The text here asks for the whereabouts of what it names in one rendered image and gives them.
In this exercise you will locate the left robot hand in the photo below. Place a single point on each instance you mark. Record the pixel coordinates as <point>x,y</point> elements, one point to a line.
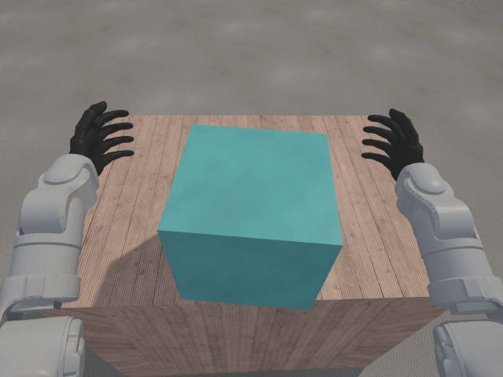
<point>90,133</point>

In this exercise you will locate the carton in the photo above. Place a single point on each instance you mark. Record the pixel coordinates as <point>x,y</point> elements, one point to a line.
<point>251,217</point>

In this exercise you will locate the pedestal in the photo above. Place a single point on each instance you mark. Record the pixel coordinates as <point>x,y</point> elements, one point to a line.
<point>374,297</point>

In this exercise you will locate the right robot upper arm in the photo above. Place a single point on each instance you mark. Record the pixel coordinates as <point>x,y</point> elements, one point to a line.
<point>469,348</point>

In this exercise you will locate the left robot forearm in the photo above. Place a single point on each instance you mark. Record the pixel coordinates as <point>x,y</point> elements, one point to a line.
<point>48,240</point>

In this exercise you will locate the left robot upper arm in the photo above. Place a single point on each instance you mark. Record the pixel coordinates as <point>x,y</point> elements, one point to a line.
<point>42,347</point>

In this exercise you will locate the right robot hand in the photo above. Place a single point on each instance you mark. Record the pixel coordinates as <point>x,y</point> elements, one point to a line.
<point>405,148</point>

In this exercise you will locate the right robot forearm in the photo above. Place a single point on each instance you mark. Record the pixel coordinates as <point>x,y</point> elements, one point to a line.
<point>460,275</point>

